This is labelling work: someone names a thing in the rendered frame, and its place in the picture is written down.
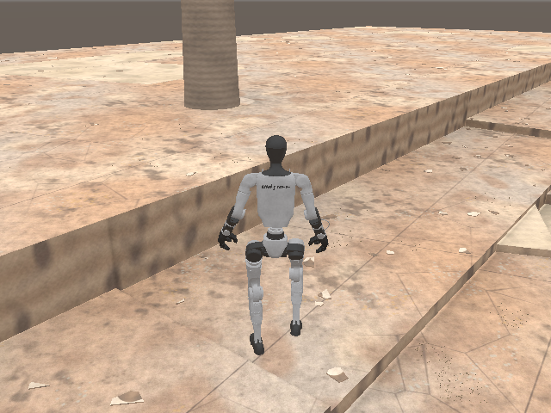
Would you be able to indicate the robot left forearm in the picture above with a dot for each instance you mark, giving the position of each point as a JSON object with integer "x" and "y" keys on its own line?
{"x": 229, "y": 224}

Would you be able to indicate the robot right shin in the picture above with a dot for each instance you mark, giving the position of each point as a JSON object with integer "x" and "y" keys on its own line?
{"x": 296, "y": 297}

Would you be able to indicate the robot left hand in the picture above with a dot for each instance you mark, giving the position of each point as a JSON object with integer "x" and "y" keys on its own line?
{"x": 222, "y": 238}

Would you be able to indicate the robot right upper arm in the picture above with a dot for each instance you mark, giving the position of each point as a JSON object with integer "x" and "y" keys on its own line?
{"x": 302, "y": 181}

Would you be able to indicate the robot right forearm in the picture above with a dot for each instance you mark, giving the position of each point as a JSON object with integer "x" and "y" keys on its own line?
{"x": 317, "y": 226}

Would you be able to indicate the robot left upper arm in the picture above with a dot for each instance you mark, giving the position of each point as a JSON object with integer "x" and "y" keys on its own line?
{"x": 249, "y": 181}

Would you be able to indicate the robot left thigh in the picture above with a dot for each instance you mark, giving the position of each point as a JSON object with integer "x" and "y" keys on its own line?
{"x": 253, "y": 259}

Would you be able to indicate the robot right hand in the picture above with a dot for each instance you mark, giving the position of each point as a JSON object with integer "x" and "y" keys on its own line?
{"x": 323, "y": 241}

